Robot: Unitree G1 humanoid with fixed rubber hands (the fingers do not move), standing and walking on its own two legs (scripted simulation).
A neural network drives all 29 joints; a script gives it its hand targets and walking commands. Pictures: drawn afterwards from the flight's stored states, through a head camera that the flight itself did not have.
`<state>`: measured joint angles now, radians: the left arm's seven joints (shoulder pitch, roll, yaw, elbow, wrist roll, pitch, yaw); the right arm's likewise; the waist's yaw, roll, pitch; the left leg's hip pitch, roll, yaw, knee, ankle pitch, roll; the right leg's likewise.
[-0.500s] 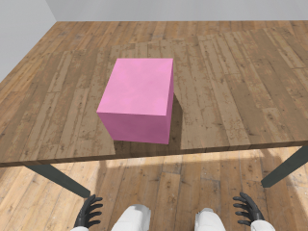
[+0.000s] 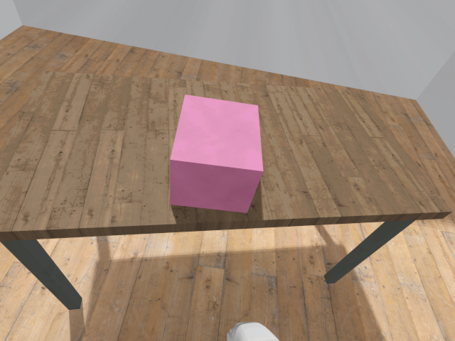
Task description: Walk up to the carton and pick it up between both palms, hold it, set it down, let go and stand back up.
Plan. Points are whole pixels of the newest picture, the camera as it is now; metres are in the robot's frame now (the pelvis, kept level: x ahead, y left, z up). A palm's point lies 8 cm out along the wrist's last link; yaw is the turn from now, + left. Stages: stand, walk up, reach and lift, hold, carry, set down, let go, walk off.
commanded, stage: walk up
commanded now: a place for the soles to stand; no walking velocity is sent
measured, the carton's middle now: (215, 153) +0.53 +0.01 -0.01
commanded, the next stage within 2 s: none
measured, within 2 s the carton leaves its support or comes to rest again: neither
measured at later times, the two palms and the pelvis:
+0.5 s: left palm (180, 317) +0.19 +0.07 -0.09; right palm out of the picture +0.07 -0.34 -0.14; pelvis +0.05 -0.11 +0.00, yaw -5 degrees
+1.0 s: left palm out of the picture +0.11 +0.11 -0.13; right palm (351, 316) +0.19 -0.29 -0.13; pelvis +0.05 -0.11 -0.01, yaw +6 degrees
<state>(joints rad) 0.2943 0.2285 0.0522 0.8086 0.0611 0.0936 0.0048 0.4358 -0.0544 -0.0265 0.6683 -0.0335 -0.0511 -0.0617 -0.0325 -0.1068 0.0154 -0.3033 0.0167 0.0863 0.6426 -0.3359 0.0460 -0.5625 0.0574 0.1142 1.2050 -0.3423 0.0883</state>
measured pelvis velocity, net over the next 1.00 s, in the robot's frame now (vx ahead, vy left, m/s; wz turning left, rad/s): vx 0.05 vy -0.11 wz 0.11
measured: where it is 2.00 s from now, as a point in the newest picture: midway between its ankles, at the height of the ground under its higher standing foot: outside the picture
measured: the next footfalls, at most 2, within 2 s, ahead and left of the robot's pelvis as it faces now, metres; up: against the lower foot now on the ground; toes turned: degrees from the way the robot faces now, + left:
right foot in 0.34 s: +0.13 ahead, -0.19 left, +0.00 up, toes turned -3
left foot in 0.96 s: +0.12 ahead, +0.01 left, +0.00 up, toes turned +7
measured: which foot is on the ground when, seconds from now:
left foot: down 0.00-0.36, up 0.38-0.94, down 0.96-1.00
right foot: up 0.00-0.32, down 0.34-1.00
